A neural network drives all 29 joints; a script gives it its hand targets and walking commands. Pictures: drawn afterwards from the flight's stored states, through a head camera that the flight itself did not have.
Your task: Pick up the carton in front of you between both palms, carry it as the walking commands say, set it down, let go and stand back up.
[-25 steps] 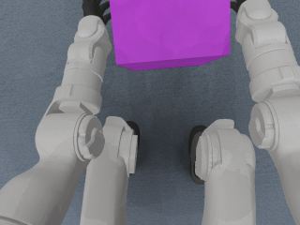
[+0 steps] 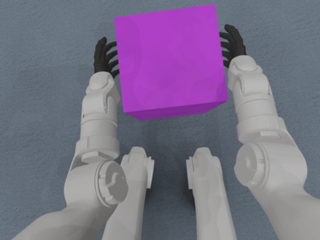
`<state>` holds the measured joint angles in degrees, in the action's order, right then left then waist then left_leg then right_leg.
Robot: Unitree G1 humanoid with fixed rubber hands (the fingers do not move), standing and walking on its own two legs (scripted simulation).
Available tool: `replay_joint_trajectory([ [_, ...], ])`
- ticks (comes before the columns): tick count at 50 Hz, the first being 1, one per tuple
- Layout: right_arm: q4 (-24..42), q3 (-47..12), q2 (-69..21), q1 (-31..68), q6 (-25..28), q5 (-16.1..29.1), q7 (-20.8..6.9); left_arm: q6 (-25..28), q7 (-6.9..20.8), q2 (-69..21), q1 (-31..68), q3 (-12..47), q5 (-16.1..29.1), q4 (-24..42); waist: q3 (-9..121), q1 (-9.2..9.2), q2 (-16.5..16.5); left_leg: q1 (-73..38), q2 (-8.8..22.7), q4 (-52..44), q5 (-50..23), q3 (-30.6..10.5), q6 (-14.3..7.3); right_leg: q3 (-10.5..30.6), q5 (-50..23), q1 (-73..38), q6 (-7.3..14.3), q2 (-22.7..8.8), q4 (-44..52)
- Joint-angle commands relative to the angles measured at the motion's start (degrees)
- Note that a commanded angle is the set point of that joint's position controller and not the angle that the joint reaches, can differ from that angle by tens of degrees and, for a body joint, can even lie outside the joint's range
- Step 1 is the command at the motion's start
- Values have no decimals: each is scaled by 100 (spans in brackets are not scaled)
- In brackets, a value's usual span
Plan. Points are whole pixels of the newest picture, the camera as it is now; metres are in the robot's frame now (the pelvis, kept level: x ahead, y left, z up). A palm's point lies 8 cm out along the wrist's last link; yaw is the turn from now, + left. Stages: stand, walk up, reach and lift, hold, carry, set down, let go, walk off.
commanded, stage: reach and lift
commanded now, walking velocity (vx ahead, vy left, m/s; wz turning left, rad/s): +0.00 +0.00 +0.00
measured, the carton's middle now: (169, 76) +0.51 -0.01 -0.14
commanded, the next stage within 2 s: none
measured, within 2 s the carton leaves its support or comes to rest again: neither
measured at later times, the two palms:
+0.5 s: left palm (69, 55) +0.46 +0.14 +0.09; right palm (270, 46) +0.47 -0.16 +0.08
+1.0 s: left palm out of the picture +0.42 +0.15 +0.24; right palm out of the picture +0.42 -0.15 +0.23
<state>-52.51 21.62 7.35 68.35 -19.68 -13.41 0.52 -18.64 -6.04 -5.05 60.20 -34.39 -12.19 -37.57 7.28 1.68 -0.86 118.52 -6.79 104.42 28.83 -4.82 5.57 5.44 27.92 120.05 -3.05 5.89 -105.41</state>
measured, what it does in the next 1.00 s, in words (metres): rises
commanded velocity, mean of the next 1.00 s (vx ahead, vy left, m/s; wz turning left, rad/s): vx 0.00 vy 0.00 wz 0.00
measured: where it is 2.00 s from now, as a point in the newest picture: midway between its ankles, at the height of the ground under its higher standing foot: (167, 196)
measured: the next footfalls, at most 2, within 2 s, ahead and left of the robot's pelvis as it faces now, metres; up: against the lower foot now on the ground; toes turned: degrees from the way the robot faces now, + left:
none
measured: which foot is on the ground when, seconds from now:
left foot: down 0.00-1.00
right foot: down 0.00-1.00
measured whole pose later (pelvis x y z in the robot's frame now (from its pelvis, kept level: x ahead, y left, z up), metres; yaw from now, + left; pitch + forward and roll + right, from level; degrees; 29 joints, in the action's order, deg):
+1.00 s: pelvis +0.10 +0.01 +0.26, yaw -2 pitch +17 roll +0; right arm -33.7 16.7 -5.5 22.2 -20.1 -11.3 2.1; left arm -18.4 -3.5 -9.8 20.8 -19.9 -11.6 -30.2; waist 10.6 0.6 -0.6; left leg 44.1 -4.2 48.4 21.1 -8.1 1.6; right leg 7.7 20.5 44.6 -1.5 3.9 -48.3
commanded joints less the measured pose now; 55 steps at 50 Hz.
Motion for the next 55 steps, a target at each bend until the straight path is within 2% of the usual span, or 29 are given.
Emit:
replay_joint_trajectory([
  [1,291,-1889,-6096,3072,151,720,-1346,-84,1411,-5589,3984,3148,706,-366,5687,-120,282,-2896,-407,-1209,-472,1118,-264,-991,-401,-3547,279,321,1419],
  [8,1051,-2709,-6603,2660,50,1131,-1377,-168,1495,-5971,3347,3900,1016,18,6377,-110,294,-3785,-416,-1687,-1049,1038,-232,-993,-1046,-4532,196,352,1847],
  [14,1384,-3204,-6876,2098,23,1353,-1324,-181,1519,-6125,2657,4325,1183,129,6143,-82,376,-4351,-411,-2159,-1251,914,-238,-909,-1283,-5183,137,380,2319],
  [25,1285,-3163,-7096,918,181,1179,-1222,-37,1537,-6219,1432,4339,1015,-113,4952,-112,275,-5406,-358,-3339,-1206,632,-300,-614,-1269,-6260,170,361,3485],
  [33,1379,-3210,-7179,73,292,1064,-1194,74,1556,-6206,499,4335,826,-177,4270,-106,209,-6388,-273,-4299,-1433,408,-372,-416,-1528,-7261,201,279,4410],
  [46,1928,-3644,-7186,-1338,238,1031,-1191,0,1637,-6235,-981,4791,749,148,3223,-133,166,-8504,-79,-5944,-2392,93,-433,-154,-2393,-9061,238,127,6023],
  [55,2550,-4038,-7182,-2128,-248,1205,-1276,-491,1769,-6267,-1895,5165,862,612,2339,-129,107,-9989,42,-7092,-3082,7,-442,-89,-3002,-10358,210,27,7184],
])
